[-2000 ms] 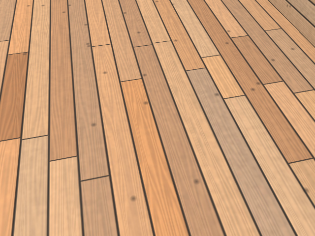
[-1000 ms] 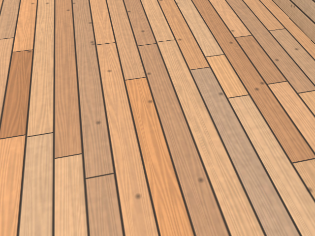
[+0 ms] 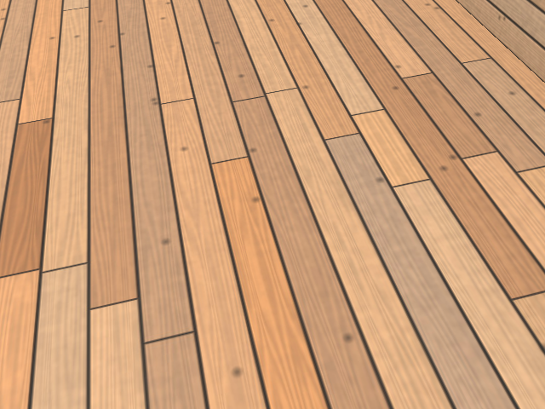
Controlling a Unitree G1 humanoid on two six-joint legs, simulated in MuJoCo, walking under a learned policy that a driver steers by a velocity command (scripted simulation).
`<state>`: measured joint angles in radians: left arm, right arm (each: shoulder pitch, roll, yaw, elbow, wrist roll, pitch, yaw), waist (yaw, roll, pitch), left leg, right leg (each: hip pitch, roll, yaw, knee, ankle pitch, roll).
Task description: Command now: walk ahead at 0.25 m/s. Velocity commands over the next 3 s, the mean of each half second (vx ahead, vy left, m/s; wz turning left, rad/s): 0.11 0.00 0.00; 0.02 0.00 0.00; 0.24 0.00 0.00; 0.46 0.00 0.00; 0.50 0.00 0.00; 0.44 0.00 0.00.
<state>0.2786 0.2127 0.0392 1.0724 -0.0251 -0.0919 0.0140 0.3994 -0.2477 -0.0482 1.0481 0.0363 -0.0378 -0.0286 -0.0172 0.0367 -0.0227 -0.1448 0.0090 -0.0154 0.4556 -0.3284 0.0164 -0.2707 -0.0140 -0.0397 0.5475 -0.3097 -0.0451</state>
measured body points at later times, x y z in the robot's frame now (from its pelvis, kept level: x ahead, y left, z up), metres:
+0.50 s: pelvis +0.11 -0.01 -0.01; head +0.13 -0.01 +0.44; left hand +0.10 +0.23 -0.16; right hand +0.22 -0.26 -0.14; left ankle +0.15 +0.10 -0.74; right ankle +0.00 -0.11 -0.74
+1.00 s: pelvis +0.09 -0.01 -0.01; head +0.11 -0.01 +0.44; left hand +0.06 +0.22 -0.16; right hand +0.17 -0.25 -0.15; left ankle +0.15 +0.10 -0.74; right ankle +0.00 -0.11 -0.74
